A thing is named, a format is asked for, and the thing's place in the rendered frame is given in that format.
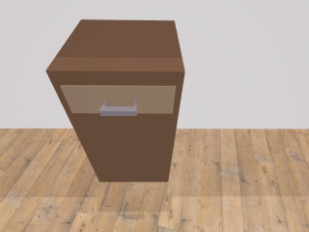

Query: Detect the drawer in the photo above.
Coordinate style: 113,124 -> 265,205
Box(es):
60,85 -> 176,114

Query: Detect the handle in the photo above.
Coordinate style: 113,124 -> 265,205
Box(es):
99,100 -> 137,116

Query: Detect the cabinet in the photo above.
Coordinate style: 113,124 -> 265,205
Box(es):
46,19 -> 185,183

